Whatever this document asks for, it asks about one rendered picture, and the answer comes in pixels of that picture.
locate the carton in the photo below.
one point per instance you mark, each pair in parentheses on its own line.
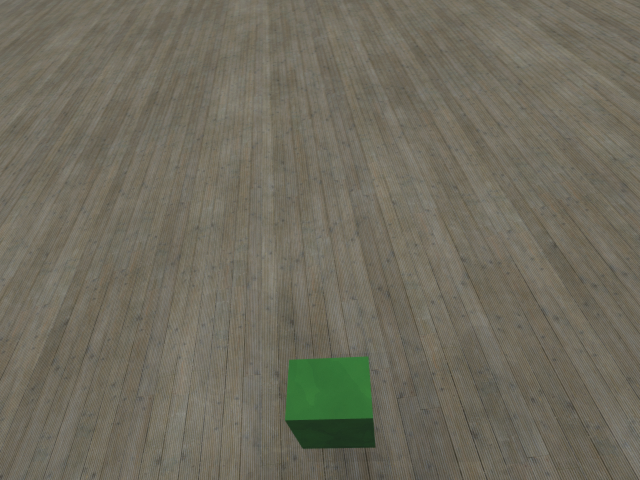
(329,403)

